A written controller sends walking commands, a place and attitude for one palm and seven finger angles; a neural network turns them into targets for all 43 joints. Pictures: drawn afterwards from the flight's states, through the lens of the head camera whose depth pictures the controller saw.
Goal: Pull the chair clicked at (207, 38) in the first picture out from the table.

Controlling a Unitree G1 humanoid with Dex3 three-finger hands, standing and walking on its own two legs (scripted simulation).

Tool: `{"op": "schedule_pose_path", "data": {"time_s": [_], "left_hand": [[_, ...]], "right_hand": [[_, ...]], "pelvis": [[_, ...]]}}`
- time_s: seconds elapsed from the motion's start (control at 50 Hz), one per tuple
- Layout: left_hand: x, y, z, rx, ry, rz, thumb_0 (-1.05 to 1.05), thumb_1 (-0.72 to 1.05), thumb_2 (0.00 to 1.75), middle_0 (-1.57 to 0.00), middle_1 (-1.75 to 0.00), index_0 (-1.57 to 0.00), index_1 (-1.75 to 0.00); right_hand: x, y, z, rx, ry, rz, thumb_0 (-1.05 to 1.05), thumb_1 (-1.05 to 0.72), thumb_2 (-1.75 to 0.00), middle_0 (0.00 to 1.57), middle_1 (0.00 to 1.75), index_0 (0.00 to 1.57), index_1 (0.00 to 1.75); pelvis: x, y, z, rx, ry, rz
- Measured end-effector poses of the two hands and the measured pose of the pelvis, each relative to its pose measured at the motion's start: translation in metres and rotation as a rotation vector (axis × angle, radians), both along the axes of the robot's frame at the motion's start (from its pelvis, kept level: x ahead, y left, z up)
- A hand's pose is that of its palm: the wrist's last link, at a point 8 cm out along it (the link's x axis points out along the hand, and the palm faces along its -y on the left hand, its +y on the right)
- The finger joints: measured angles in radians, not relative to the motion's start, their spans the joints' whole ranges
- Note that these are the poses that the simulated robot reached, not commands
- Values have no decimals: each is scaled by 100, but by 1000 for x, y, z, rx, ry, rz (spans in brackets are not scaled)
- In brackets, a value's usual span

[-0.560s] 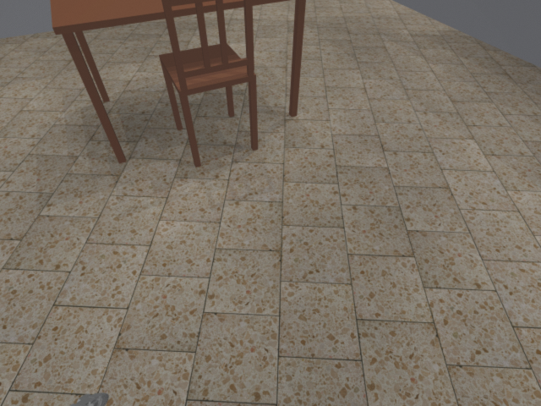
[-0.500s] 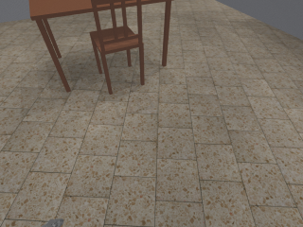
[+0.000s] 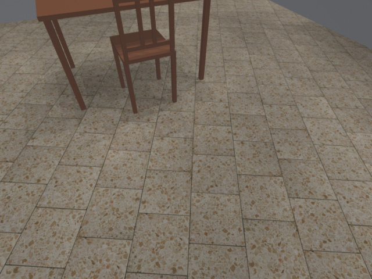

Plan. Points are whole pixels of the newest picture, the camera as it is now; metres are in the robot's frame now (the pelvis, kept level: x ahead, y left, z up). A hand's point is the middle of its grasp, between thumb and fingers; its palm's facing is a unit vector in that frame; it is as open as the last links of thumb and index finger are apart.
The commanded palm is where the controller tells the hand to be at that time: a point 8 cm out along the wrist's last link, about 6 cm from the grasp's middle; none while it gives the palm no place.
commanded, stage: stand and wait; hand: left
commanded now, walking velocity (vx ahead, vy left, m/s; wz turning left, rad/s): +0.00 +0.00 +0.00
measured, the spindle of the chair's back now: (140, 24) +1.50 +0.38 -0.09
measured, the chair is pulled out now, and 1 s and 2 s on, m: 0.00 0.00 0.00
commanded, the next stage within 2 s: look at it before walking up in 0.26 s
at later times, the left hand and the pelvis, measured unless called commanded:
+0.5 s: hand out of the picture +0.07 +0.24 -0.15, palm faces -0.04 -0.94 -0.33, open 7.4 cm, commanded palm none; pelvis -0.01 +0.00 +0.00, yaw +0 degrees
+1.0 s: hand out of the picture +0.07 +0.25 -0.15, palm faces -0.04 -0.94 -0.33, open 7.4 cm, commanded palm none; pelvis +0.00 +0.00 +0.00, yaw +0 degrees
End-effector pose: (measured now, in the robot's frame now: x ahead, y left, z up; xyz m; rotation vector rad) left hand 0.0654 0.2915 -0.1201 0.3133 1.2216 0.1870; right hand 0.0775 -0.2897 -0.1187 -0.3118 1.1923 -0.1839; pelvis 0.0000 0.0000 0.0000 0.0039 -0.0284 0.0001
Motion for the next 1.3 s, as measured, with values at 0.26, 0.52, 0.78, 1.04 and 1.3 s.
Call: {"op": "schedule_pose_path", "data": {"time_s": [0.26, 0.52, 0.78, 1.04, 1.3], "left_hand": [[-1, 1, 3, 6, -5, -7, 1, 90, 90, -20, -30, -20, -30], [2, -4, 4, -3, -13, -16, 1, 90, 90, -20, -30, -20, -30], [-2, -4, 2, -4, 4, -10, 1, 90, 90, -20, -30, -20, -30], [-2, -3, 2, -1, 7, -7, 1, 90, 90, -20, -30, -20, -30], [-24, -50, -37, -128, 194, 11, 1, 91, 90, -20, -30, -20, -30]], "right_hand": [[-13, -3, 0, 2, 20, -10, 1, -90, -90, 20, 30, 20, 30], [-11, -2, 0, 9, 9, -7, 1, -90, -90, 20, 30, 20, 30], [-11, -3, 1, 4, 21, -11, 1, -90, -90, 20, 30, 20, 30], [-7, -1, 1, 4, 20, -9, 1, -90, -90, 20, 30, 20, 30], [-46, 38, -36, 115, 138, -151, 1, -90, -90, 20, 30, 20, 30]], "pelvis": [[-5, -1, 2, 0, -3, -1], [-7, -2, 3, 1, 0, -4], [-5, -2, 3, 0, 0, -5], [-2, -2, 3, -1, 3, -8], [49, -6, -17, 4, 31, -89]]}}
